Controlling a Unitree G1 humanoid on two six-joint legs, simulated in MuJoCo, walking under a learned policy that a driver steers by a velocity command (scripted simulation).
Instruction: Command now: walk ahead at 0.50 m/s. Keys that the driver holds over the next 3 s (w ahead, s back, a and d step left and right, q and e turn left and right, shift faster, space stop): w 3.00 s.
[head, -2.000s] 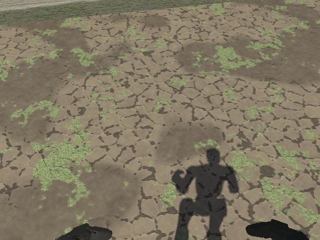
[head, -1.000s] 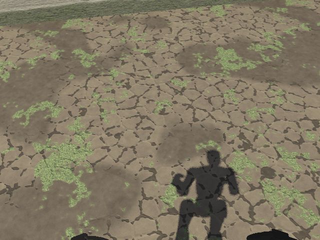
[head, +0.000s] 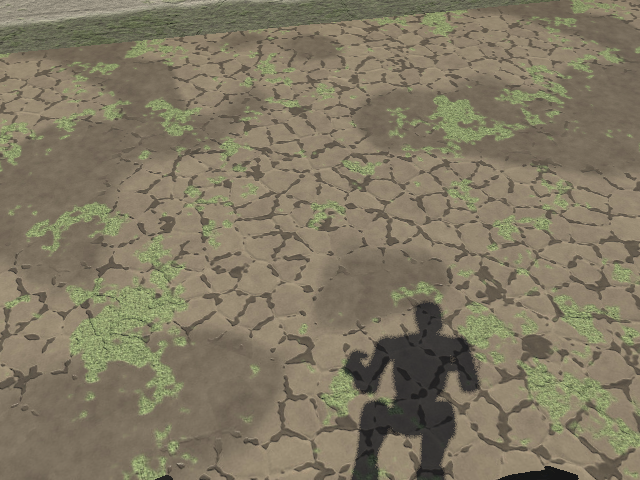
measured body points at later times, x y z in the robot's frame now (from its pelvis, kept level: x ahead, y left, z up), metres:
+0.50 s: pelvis +0.00 +0.00 +0.00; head +0.00 +0.00 +0.45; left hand +0.19 +0.20 -0.07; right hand +0.20 -0.21 -0.07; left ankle -0.01 +0.11 -0.75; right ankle -0.02 -0.13 -0.75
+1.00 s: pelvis +0.00 +0.00 +0.00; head +0.00 +0.00 +0.45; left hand +0.19 +0.20 -0.07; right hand +0.20 -0.21 -0.07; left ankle -0.01 +0.11 -0.75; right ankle -0.02 -0.13 -0.75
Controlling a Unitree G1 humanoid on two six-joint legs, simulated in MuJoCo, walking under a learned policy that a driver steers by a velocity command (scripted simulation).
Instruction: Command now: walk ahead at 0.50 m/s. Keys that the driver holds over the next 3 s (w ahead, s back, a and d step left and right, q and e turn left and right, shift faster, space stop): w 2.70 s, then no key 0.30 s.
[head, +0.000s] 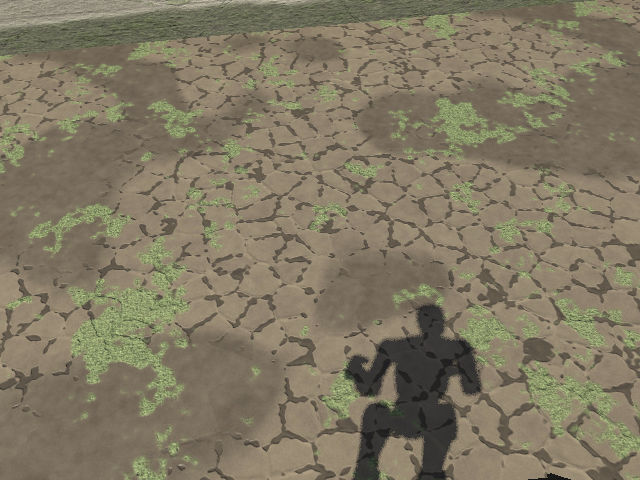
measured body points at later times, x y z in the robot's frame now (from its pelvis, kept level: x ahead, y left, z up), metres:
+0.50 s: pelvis +0.00 +0.00 +0.00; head +0.00 +0.00 +0.45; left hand +0.19 +0.20 -0.07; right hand +0.20 -0.21 -0.07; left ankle -0.01 +0.11 -0.75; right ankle -0.03 -0.13 -0.75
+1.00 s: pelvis +0.00 +0.00 +0.00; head +0.00 +0.00 +0.45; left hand +0.19 +0.20 -0.07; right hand +0.20 -0.21 -0.07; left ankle -0.01 +0.11 -0.75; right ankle -0.03 -0.13 -0.75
